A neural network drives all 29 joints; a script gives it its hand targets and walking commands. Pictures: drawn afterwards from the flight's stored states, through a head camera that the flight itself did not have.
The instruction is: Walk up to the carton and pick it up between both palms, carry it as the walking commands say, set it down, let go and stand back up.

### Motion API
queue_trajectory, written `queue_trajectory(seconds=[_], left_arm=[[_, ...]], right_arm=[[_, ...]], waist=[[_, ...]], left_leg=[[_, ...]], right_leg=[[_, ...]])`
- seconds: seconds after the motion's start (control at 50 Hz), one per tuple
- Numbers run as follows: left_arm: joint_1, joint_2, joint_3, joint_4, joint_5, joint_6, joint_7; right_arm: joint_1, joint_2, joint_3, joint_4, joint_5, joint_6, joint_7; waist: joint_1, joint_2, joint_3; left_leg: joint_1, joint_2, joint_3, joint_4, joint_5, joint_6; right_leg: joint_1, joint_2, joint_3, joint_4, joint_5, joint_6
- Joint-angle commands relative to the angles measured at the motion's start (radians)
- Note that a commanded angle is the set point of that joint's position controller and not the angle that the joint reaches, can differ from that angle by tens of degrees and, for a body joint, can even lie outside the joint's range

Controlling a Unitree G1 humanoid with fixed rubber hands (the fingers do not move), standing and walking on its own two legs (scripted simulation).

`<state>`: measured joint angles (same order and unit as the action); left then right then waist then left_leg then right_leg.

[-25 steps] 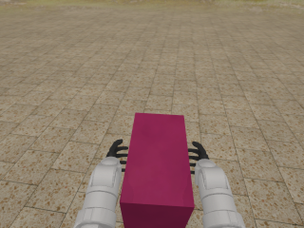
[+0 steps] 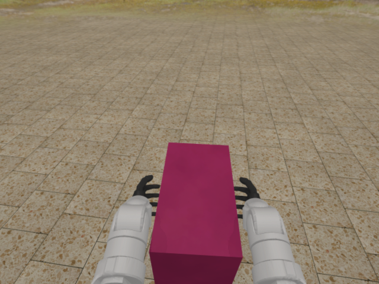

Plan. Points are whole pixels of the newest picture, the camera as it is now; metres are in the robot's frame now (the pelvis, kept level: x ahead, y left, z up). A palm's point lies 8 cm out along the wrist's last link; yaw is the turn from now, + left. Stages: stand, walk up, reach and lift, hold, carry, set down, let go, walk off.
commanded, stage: hold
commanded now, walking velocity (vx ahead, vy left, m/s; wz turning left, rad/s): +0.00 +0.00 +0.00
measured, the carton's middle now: (194, 217) +0.33 +0.00 -0.03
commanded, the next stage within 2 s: carry in 0.98 s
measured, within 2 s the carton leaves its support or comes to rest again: neither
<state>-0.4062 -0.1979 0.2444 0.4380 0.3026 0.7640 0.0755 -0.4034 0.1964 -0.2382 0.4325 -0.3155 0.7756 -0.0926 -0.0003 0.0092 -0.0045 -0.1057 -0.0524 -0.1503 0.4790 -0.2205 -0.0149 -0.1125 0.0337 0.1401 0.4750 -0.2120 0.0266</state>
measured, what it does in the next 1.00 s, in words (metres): stands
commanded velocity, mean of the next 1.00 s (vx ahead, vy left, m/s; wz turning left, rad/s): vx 0.00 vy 0.00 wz -0.04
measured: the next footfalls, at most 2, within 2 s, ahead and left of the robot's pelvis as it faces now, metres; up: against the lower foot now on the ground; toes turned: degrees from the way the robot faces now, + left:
right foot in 1.74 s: -0.04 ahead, -0.12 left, +0.00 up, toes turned -28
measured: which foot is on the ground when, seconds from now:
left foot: down 0.00-1.00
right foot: down 0.00-1.00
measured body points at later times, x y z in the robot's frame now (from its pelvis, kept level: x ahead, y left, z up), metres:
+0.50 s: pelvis +0.00 +0.00 +0.00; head -0.06 +0.00 +0.45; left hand +0.31 +0.13 +0.05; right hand +0.32 -0.13 +0.05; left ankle +0.04 +0.13 -0.74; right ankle +0.04 -0.14 -0.74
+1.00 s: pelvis +0.00 +0.00 +0.00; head -0.05 +0.00 +0.45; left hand +0.31 +0.13 +0.04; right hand +0.31 -0.13 +0.05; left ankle +0.04 +0.13 -0.74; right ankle +0.04 -0.14 -0.74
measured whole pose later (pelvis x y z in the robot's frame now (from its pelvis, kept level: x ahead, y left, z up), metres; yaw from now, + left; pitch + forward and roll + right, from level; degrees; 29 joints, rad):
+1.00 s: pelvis +0.00 +0.00 +0.00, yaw +0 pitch -6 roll +0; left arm -0.35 -0.18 0.19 0.38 0.27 0.78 0.08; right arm -0.36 0.18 -0.19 0.38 -0.28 0.79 -0.09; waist 0.00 0.01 -0.05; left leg -0.17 -0.04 -0.13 0.49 -0.23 -0.02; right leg -0.17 0.03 0.13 0.48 -0.21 0.03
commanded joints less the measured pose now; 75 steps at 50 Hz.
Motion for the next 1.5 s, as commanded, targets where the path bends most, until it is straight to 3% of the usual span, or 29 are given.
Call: queue_trajectory(seconds=[0.0,0.62,0.94,0.96,1.02,1.06,1.1,1.12,1.16,1.18,1.22,1.24,1.26,1.28,1.3,1.32,1.38,1.42,1.44,1.46,1.48], left_arm=[[-0.579,-1.085,-0.466,-0.025,-0.300,-0.057,-0.275],[-0.486,-1.085,-0.527,-0.114,-0.321,-0.045,-0.274],[-0.482,-1.084,-0.538,-0.131,-0.328,-0.042,-0.272],[-0.460,-1.008,-0.546,-0.096,-0.327,-0.039,-0.268],[-0.514,-1.016,-0.590,-0.153,-0.383,-0.037,-0.252],[-0.572,-1.023,-0.661,-0.263,-0.442,-0.018,-0.238],[-0.636,-1.010,-0.737,-0.355,-0.501,0.025,-0.223],[-0.669,-0.997,-0.773,-0.395,-0.532,0.052,-0.214],[-0.679,-0.978,-0.812,-0.430,-0.580,0.117,-0.202],[-0.711,-0.972,-0.833,-0.458,-0.614,0.146,-0.197],[-0.762,-0.959,-0.844,-0.479,-0.668,0.201,-0.184],[-0.793,-0.942,-0.839,-0.483,-0.687,0.229,-0.176],[-0.779,-0.918,-0.815,-0.464,-0.683,0.258,-0.165],[-0.769,-0.918,-0.796,-0.441,-0.678,0.284,-0.155],[-0.827,-0.906,-0.780,-0.465,-0.682,0.305,-0.145],[-0.824,-0.892,-0.752,-0.472,-0.667,0.327,-0.135],[-0.905,-0.886,-0.687,-0.515,-0.646,0.375,-0.104],[-0.965,-0.881,-0.654,-0.509,-0.638,0.400,-0.091],[-0.988,-0.881,-0.638,-0.492,-0.634,0.411,-0.087],[-0.971,-0.893,-0.627,-0.491,-0.633,0.424,-0.086],[-0.932,-0.910,-0.618,-0.480,-0.613,0.440,-0.087]], right_arm=[[-0.602,1.073,0.485,-0.039,0.310,-0.069,0.287],[-0.498,1.067,0.525,-0.105,0.322,-0.059,0.282],[-0.493,1.064,0.533,-0.118,0.329,-0.055,0.286],[-0.529,1.020,0.540,-0.115,0.345,-0.059,0.281],[-0.528,1.021,0.582,-0.166,0.370,-0.055,0.262],[-0.552,1.021,0.633,-0.249,0.416,-0.035,0.242],[-0.586,1.007,0.691,-0.312,0.471,0.003,0.220],[-0.607,0.994,0.723,-0.342,0.499,0.028,0.207],[-0.605,0.970,0.755,-0.378,0.526,0.086,0.182],[-0.646,0.951,0.775,-0.418,0.550,0.112,0.170],[-0.732,0.909,0.793,-0.481,0.589,0.168,0.148],[-0.783,0.888,0.795,-0.500,0.612,0.199,0.140],[-0.787,0.880,0.778,-0.499,0.627,0.232,0.136],[-0.821,0.891,0.771,-0.491,0.653,0.263,0.135],[-0.904,0.900,0.782,-0.496,0.691,0.282,0.132],[-0.912,0.916,0.776,-0.485,0.709,0.305,0.130],[-0.958,0.970,0.733,-0.452,0.744,0.356,0.126],[-0.998,0.983,0.703,-0.428,0.751,0.382,0.121],[-1.011,0.985,0.688,-0.409,0.750,0.392,0.118],[-0.975,0.970,0.660,-0.388,0.731,0.397,0.117],[-0.895,0.980,0.639,-0.367,0.709,0.405,0.120]], waist=[[0.002,-0.009,-0.233],[-0.001,-0.002,-0.265],[0.000,-0.001,-0.256],[0.006,-0.041,-0.173],[0.006,-0.038,-0.272],[0.001,-0.019,-0.318],[-0.003,0.035,-0.381],[-0.005,0.079,-0.413],[-0.002,0.178,-0.443],[0.002,0.181,-0.444],[0.010,0.123,-0.441],[0.014,0.026,-0.432],[0.016,-0.178,-0.428],[0.018,-0.288,-0.436],[0.016,-0.241,-0.450],[0.018,-0.217,-0.461],[0.019,-0.221,-0.530],[0.006,-0.196,-0.548],[0.000,-0.153,-0.543],[-0.010,0.061,-0.539],[-0.015,0.257,-0.530]], left_leg=[[0.019,-0.037,0.064,-0.092,0.008,0.010],[0.044,-0.043,0.060,-0.091,0.132,0.004],[0.029,-0.042,0.059,-0.090,0.101,0.005],[-0.159,0.136,-0.001,-0.053,-0.095,0.010],[-0.151,0.153,0.042,-0.004,-0.089,0.011],[-0.134,0.171,0.056,0.027,-0.019,0.019],[-0.091,0.222,0.030,0.042,0.104,0.044],[-0.067,0.261,0.005,0.042,0.182,0.065],[-0.086,0.338,-0.031,0.042,0.296,0.115],[-0.124,0.344,-0.014,0.050,0.302,0.120],[-0.213,0.288,0.071,0.118,0.222,0.076],[-0.296,0.231,0.131,0.203,0.078,0.032],[-0.439,0.130,0.214,0.343,-0.195,-0.025],[-0.487,0.070,0.236,0.442,-0.357,-0.048],[-0.470,0.084,0.186,0.451,-0.373,-0.047],[-0.447,0.078,0.191,0.433,-0.335,-0.046],[-0.325,0.040,0.226,0.264,-0.231,-0.041],[-0.137,0.038,0.254,0.051,-0.129,-0.029],[-0.001,0.110,0.197,-0.019,-0.068,-0.005],[0.100,0.304,-0.025,-0.090,0.044,0.081],[0.134,0.540,-0.175,-0.082,0.381,0.209]], right_leg=[[0.021,0.043,-0.072,-0.091,-0.024,-0.018],[0.055,0.053,-0.074,-0.098,0.091,-0.017],[0.045,0.054,-0.072,-0.093,0.064,-0.020],[-0.173,-0.120,0.028,-0.069,-0.126,-0.049],[-0.212,-0.129,0.054,-0.023,-0.074,-0.060],[-0.257,-0.118,0.041,0.044,0.038,-0.054],[-0.297,-0.089,0.003,0.148,0.108,-0.041],[-0.315,-0.068,-0.024,0.209,0.084,-0.032],[-0.321,-0.028,-0.087,0.265,-0.154,-0.027],[-0.296,-0.024,-0.106,0.257,-0.189,-0.035],[-0.210,-0.025,-0.087,0.167,-0.135,-0.057],[-0.157,-0.076,0.016,0.074,-0.090,-0.080],[-0.093,-0.238,0.263,-0.041,-0.010,-0.130],[-0.050,-0.353,0.408,-0.065,0.189,-0.185],[-0.024,-0.333,0.383,-0.043,0.275,-0.187],[-0.024,-0.312,0.328,-0.024,0.314,-0.173],[0.006,-0.244,0.197,0.021,0.409,-0.123],[-0.069,-0.205,0.127,0.076,0.399,-0.088],[-0.182,-0.178,0.091,0.128,0.313,-0.063],[-0.388,-0.075,-0.021,0.285,0.035,-0.017],[-0.565,-0.012,-0.177,0.537,-0.361,0.010]])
